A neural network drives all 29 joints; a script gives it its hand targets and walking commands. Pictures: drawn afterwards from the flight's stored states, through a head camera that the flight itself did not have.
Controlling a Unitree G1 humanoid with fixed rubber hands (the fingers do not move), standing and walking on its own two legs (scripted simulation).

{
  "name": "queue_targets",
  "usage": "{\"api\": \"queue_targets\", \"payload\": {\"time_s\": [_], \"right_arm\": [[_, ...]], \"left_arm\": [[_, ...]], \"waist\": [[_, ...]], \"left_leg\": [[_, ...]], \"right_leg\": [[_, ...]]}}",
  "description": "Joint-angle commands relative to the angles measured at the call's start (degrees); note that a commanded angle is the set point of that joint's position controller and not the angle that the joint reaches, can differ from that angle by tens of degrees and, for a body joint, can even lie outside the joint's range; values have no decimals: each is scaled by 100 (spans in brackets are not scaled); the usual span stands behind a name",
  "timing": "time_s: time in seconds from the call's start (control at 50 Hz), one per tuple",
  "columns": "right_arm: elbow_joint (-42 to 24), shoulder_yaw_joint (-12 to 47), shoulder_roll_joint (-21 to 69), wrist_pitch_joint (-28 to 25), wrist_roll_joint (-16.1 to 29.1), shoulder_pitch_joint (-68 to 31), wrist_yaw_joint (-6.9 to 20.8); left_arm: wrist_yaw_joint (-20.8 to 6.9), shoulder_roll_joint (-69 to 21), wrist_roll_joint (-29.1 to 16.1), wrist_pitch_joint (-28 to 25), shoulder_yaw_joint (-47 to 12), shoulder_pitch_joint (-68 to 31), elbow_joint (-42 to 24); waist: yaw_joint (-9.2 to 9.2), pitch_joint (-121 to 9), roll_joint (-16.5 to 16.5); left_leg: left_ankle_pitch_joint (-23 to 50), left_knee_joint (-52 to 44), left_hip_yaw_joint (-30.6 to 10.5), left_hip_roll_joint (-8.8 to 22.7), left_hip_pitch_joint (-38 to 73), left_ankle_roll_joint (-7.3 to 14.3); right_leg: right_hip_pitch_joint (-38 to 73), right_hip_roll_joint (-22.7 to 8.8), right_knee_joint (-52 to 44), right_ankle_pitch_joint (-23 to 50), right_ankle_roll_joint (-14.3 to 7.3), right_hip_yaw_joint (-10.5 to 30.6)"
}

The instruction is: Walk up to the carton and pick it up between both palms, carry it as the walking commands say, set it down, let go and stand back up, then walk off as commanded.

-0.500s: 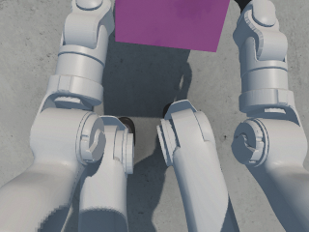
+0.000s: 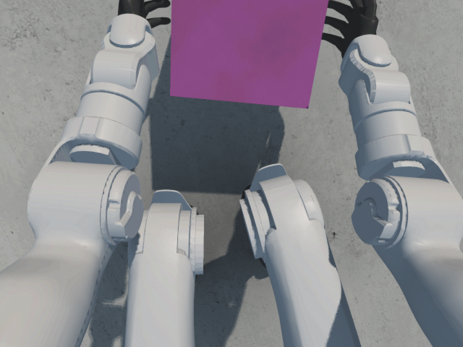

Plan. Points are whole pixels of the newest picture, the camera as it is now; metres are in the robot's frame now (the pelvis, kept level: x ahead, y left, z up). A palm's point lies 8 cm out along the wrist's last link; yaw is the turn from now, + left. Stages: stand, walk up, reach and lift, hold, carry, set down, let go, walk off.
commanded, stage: set down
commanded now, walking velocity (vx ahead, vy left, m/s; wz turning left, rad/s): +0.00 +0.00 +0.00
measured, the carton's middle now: (243, 30) +0.54 -0.11 -0.27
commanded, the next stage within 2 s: none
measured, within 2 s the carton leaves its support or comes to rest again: rests again in 1.42 s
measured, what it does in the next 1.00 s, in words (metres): stands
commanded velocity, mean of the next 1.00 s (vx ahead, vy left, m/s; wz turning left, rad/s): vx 0.00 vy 0.00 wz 0.00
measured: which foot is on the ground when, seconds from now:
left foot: down 0.00-1.00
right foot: down 0.00-1.00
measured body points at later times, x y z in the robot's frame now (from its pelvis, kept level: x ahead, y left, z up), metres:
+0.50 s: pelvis +0.00 +0.00 +0.00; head +0.35 -0.04 +0.26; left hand +0.56 +0.04 -0.18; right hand +0.49 -0.26 -0.18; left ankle +0.10 +0.10 -0.34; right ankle +0.11 -0.10 -0.34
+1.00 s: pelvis +0.00 +0.01 -0.01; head +0.36 -0.04 +0.24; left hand +0.56 +0.04 -0.19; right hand +0.49 -0.26 -0.19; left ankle +0.09 +0.10 -0.34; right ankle +0.11 -0.10 -0.34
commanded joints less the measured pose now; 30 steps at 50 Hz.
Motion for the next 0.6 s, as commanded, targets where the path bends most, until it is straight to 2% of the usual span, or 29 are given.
{"api": "queue_targets", "payload": {"time_s": [0.0,0.02,0.04,0.06,0.1,0.12,0.14,0.16,0.2,0.22,0.24,0.26,0.28,0.3,0.32,0.34,0.36,0.38,0.44,0.46,0.48,0.5,0.56,0.58], "right_arm": [[-1143,1981,4213,-332,690,-3872,1492],[-1170,1950,4119,-345,721,-3793,1511],[-1346,2036,3936,-373,706,-3990,1517],[-1192,1973,3969,-360,746,-3881,1551],[-1147,1940,3890,-344,757,-3913,1625],[-1159,1920,3818,-337,708,-3994,1633],[-1191,1960,3795,-351,730,-4048,1660],[-1195,2003,3823,-337,718,-4097,1674],[-962,1825,3918,-289,704,-3937,1716],[-960,1834,3847,-290,605,-3972,1723],[-837,1699,3932,-249,569,-3844,1767],[-789,1700,3991,-219,577,-3867,1779],[-757,1647,3893,-192,525,-3874,1826],[-625,1647,4030,-163,539,-3728,1817],[-741,1536,3804,-206,492,-3947,1782],[-764,1545,3791,-202,476,-4006,1754],[-631,1511,3961,-190,448,-3935,1770],[-462,1351,4006,-150,411,-3669,1776],[-313,1378,3946,-180,321,-3573,1703],[-280,1375,3895,-165,229,-3422,1711],[-381,1423,3910,-204,240,-3457,1642],[-458,1564,3845,-243,266,-3583,1583],[-630,1591,3769,-358,381,-3757,1534],[-616,1602,3733,-383,388,-3732,1502]], "left_arm": [[-1351,-5271,-573,-364,-1647,-3171,-989],[-1305,-5306,-616,-361,-1756,-3226,-1036],[-1268,-5458,-777,-360,-1822,-3321,-1162],[-1242,-5450,-704,-360,-1829,-3357,-1148],[-1194,-5320,-605,-325,-1752,-3206,-1025],[-1176,-5261,-674,-322,-1791,-3289,-1086],[-1147,-5196,-633,-321,-1774,-3168,-1045],[-1154,-5180,-560,-296,-1641,-3131,-910],[-1141,-5025,-408,-289,-1474,-3146,-853],[-1203,-5146,-354,-267,-1353,-2832,-566],[-1179,-4993,-297,-259,-1320,-2881,-619],[-1186,-4802,-226,-261,-1291,-2936,-646],[-1185,-4684,-185,-252,-1203,-2975,-560],[-1229,-4845,-311,-276,-1358,-3190,-831],[-1248,-4767,-339,-261,-1293,-3238,-676],[-1282,-4733,-234,-254,-1179,-3102,-539],[-1306,-4731,-123,-228,-1117,-3059,-431],[-1313,-4556,-138,-242,-1131,-3064,-492],[-1397,-4600,-372,-373,-1224,-3433,-792],[-1414,-4470,-371,-375,-1249,-3331,-650],[-1446,-4459,-441,-414,-1278,-3458,-727],[-1463,-4471,-442,-422,-1237,-3356,-671],[-1463,-4483,-456,-438,-1314,-3232,-509],[-1456,-4505,-469,-463,-1331,-3253,-565]], "waist": [[-726,-6668,401],[-906,-6704,539],[-948,-6951,527],[-1015,-6891,607],[-937,-6617,560],[-974,-6586,618],[-864,-6569,597],[-795,-6418,425],[-732,-6161,453],[-773,-5993,318],[-709,-5936,355],[-517,-5730,335],[-612,-5689,176],[-710,-5690,270],[-706,-5506,367],[-599,-5351,472],[-433,-5281,419],[-519,-5193,438],[-724,-5228,375],[-844,-5172,219],[-884,-5227,123],[-832,-5302,121],[-673,-5267,431],[-747,-5267,405]], "left_leg": [[2254,-584,-94,48,1923,189],[2483,-585,-172,67,2098,185],[2629,-590,-261,35,2450,164],[2534,-639,-308,62,2559,152],[2551,-722,-367,58,2612,181],[2524,-669,-363,55,2625,200],[2574,-702,-397,80,2711,228],[2490,-688,-387,99,2564,227],[2237,-790,-383,93,2446,253],[2142,-747,-360,80,2205,270],[2017,-807,-349,77,2247,306],[1929,-803,-269,101,2006,299],[1813,-788,-324,111,2022,346],[1784,-809,-306,107,1900,308],[1644,-811,-227,98,1741,298],[1512,-772,-166,98,1508,312],[1491,-829,-148,98,1528,317],[1348,-821,-122,125,1438,336],[1402,-675,-106,127,1112,270],[1330,-671,-129,142,996,267],[1334,-604,-128,133,813,266],[1433,-536,-122,118,716,274],[1629,-506,-144,134,927,272],[1681,-464,-181,124,909,290]], "right_leg": [[3525,245,-774,3374,24,320],[3213,252,-709,3449,6,230],[3166,210,-653,3352,-15,193],[3018,176,-640,3257,-39,144],[2711,172,-612,3131,-10,55],[2638,178,-607,3030,-39,109],[2497,157,-557,2952,-11,99],[2568,133,-605,2927,5,147],[2430,113,-630,2737,-7,131],[2439,127,-661,2647,29,168],[2255,132,-680,2505,28,116],[2268,149,-742,2516,23,215],[2166,134,-691,2349,54,178],[2290,112,-726,2469,12,227],[2268,137,-772,2365,-3,238],[2271,143,-768,2305,-12,309],[2318,133,-809,2271,15,300],[2182,154,-847,2178,20,281],[2535,180,-881,2417,-19,451],[2644,147,-836,2473,23,357],[2914,143,-884,2598,8,483],[3066,134,-808,2719,-4,534],[2999,160,-721,2846,-29,537],[2992,166,-715,2889,-39,558]]}}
